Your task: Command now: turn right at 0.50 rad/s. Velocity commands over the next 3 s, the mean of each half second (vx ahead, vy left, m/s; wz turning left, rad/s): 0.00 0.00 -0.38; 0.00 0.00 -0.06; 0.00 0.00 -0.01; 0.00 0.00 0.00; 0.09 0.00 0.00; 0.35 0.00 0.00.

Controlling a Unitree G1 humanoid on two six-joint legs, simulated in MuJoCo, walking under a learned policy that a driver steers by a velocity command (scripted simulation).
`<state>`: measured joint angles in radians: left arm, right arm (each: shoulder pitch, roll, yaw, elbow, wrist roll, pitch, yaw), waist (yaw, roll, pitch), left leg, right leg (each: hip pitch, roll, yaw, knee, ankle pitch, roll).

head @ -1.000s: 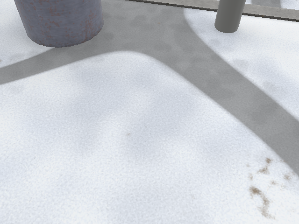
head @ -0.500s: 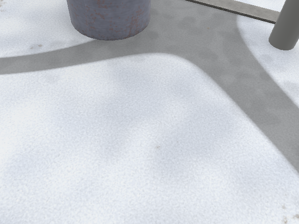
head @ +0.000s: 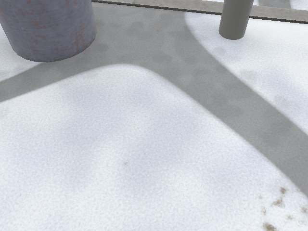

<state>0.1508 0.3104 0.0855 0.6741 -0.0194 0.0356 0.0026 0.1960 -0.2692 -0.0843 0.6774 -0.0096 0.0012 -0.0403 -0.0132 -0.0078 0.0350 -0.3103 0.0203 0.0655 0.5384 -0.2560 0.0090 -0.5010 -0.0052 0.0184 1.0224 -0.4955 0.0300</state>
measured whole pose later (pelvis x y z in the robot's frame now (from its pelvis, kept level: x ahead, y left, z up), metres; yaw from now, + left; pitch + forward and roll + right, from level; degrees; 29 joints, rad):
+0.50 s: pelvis +0.00 -0.06 +0.01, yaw -11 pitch +2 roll +1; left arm 0.16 0.25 0.03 0.62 0.01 0.02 0.01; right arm 0.16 -0.28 -0.07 0.73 0.01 0.02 -0.03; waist 0.01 0.02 0.01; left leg -0.40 0.04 -0.06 0.75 -0.36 -0.08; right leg -0.30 0.09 0.07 0.50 -0.23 -0.08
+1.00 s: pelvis +0.01 -0.03 +0.00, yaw -12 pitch -1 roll +0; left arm 0.20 0.22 0.05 0.66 0.01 0.01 0.00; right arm 0.19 -0.22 -0.03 0.75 -0.01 -0.02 -0.02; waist 0.00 0.00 0.02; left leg -0.23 0.00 -0.03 0.56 -0.32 -0.02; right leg -0.26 0.07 0.08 0.57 -0.29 -0.03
